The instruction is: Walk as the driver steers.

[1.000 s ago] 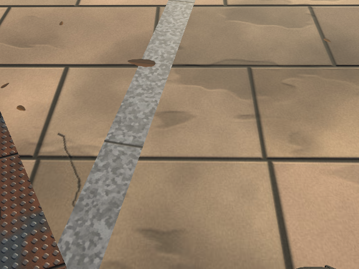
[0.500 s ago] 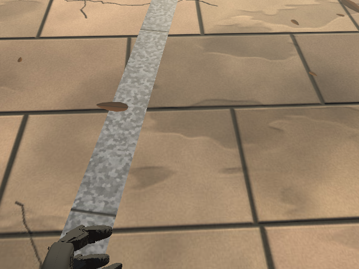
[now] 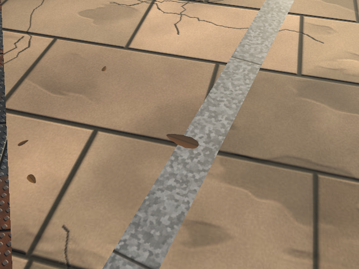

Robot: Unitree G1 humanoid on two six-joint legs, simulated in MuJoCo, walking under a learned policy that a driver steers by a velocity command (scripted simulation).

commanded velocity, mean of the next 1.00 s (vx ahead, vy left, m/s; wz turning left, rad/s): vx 0.50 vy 0.00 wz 0.52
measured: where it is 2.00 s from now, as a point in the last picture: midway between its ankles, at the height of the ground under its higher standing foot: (132, 155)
